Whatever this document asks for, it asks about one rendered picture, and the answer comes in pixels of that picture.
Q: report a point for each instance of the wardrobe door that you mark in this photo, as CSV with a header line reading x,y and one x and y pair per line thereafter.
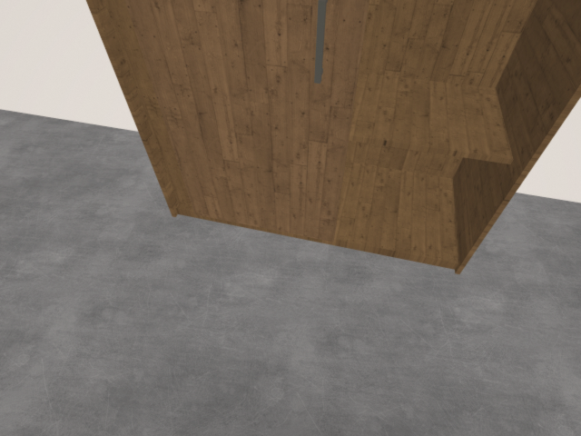
x,y
256,140
123,27

